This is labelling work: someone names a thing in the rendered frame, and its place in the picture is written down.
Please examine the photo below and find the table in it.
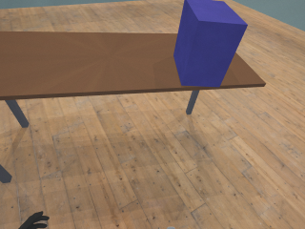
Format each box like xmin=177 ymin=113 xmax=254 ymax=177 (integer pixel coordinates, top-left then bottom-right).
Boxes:
xmin=0 ymin=31 xmax=266 ymax=183

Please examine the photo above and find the robot left hand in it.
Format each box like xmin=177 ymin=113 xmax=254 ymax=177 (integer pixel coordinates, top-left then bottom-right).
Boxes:
xmin=18 ymin=211 xmax=50 ymax=229

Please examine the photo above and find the carton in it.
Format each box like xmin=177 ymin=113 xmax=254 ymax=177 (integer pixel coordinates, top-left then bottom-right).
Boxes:
xmin=173 ymin=0 xmax=248 ymax=88

